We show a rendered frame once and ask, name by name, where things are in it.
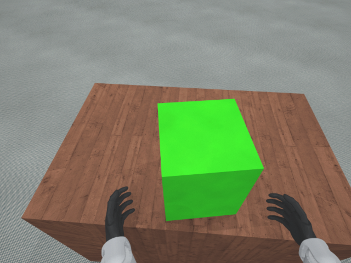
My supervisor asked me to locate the robot left hand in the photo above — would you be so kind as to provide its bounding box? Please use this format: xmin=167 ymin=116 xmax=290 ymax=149
xmin=105 ymin=186 xmax=135 ymax=241

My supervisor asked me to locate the robot right hand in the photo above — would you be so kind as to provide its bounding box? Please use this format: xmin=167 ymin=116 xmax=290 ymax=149
xmin=266 ymin=193 xmax=316 ymax=245

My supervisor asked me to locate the carton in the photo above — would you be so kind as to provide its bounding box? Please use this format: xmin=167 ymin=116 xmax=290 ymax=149
xmin=157 ymin=99 xmax=264 ymax=221

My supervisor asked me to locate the pedestal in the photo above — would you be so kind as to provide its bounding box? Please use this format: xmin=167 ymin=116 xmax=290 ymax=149
xmin=21 ymin=83 xmax=351 ymax=263

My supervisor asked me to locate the robot right forearm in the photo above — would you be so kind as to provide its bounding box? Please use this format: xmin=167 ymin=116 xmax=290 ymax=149
xmin=299 ymin=238 xmax=341 ymax=263

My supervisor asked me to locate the robot left forearm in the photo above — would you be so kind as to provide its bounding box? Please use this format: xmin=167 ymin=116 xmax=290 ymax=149
xmin=101 ymin=236 xmax=137 ymax=263

